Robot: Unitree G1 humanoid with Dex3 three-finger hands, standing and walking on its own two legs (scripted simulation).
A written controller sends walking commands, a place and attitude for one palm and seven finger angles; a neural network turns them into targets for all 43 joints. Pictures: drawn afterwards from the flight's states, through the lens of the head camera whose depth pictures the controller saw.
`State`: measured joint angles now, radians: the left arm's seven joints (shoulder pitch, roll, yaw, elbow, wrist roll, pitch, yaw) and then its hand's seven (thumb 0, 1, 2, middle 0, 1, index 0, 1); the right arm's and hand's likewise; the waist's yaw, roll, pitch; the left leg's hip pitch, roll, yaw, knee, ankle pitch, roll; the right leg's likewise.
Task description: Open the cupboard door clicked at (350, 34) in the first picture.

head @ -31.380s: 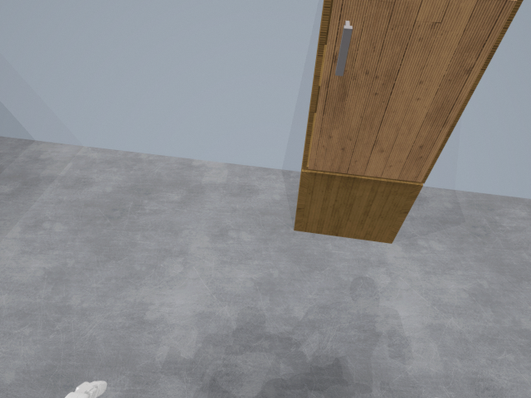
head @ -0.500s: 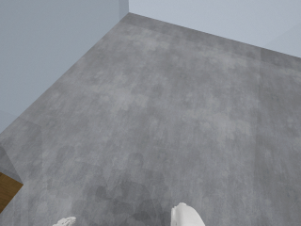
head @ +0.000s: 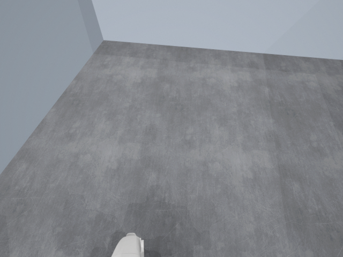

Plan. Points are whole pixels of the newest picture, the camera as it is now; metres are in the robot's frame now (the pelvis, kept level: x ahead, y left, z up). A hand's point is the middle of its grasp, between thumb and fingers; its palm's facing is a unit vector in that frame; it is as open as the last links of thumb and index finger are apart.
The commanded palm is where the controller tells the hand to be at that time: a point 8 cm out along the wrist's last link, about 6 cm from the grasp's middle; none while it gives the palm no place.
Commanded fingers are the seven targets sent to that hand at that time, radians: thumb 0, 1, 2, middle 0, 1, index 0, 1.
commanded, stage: walk to a spot facing it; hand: left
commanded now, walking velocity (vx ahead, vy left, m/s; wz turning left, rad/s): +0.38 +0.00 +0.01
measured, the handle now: out of the picture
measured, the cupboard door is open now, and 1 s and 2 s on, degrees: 42 42 42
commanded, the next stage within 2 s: turn to face it in 0.42 s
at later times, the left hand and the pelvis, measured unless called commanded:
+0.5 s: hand (113, 198) +0.31 +0.21 -0.18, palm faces -0.02 -0.98 -0.18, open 7.3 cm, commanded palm none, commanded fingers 0.00 0.90 0.90 -0.20 -0.30 -0.20 -0.30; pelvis +0.27 +0.03 +0.00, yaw -5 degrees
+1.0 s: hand (139, 139) +0.54 +0.15 -0.18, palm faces +0.10 -0.99 -0.13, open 7.2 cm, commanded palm none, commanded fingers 0.00 0.90 0.90 -0.20 -0.30 -0.20 -0.30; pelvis +0.43 -0.02 -0.01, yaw +6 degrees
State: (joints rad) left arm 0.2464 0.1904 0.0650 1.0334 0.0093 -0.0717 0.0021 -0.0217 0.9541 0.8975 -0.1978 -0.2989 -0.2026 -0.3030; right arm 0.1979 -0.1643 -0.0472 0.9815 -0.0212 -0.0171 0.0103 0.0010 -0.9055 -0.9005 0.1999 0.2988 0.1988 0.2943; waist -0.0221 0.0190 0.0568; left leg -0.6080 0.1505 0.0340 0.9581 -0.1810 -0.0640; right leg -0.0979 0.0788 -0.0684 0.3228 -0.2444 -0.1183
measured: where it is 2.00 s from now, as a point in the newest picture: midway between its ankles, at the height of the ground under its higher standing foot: (190, 206)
